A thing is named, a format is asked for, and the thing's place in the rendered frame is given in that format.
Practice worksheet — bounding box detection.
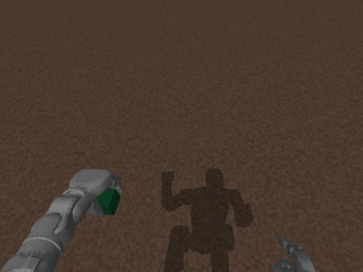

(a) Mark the left robot arm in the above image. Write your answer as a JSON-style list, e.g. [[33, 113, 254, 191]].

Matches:
[[0, 187, 92, 272]]

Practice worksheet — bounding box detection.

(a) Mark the left robot hand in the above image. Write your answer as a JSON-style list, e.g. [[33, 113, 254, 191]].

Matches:
[[69, 169, 123, 217]]

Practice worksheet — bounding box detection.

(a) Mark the cube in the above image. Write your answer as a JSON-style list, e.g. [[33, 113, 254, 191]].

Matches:
[[97, 188, 121, 215]]

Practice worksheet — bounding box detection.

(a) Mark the right robot hand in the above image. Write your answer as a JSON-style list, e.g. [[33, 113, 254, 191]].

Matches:
[[273, 237, 316, 272]]

